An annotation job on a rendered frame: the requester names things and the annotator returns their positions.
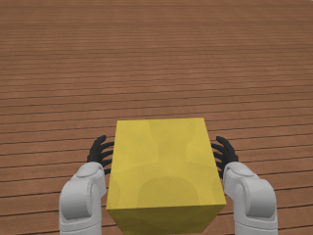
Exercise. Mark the robot right forearm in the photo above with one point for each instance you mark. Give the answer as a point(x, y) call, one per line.
point(254, 201)

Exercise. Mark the right robot hand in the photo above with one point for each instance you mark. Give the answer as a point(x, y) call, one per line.
point(228, 154)

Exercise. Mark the robot left forearm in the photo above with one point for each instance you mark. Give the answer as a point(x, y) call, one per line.
point(80, 208)

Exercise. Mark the left robot hand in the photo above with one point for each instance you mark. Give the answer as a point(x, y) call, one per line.
point(96, 155)

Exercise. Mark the carton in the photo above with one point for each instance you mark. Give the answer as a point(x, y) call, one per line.
point(164, 179)

